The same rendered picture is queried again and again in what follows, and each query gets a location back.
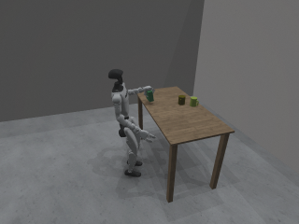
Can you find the sponge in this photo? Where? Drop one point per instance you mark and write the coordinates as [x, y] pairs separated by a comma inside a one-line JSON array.
[[150, 96]]

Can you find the robot head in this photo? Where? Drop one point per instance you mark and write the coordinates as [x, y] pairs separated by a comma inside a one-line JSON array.
[[116, 74]]

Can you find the left robot hand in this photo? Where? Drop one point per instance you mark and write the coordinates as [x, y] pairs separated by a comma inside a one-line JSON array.
[[148, 88]]

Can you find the right robot shin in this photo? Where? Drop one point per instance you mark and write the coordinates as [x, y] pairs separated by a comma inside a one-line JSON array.
[[131, 161]]

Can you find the robot left forearm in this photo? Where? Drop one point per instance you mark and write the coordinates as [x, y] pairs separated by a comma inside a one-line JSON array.
[[136, 91]]

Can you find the right robot hand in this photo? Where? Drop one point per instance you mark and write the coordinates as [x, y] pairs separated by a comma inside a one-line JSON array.
[[144, 134]]

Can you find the robot right upper arm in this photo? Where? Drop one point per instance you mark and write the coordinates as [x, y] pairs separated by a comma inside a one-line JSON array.
[[116, 100]]

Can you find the table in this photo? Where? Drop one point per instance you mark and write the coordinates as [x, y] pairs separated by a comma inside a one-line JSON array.
[[182, 124]]

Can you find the robot right forearm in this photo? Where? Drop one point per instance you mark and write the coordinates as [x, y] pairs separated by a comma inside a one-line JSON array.
[[128, 124]]

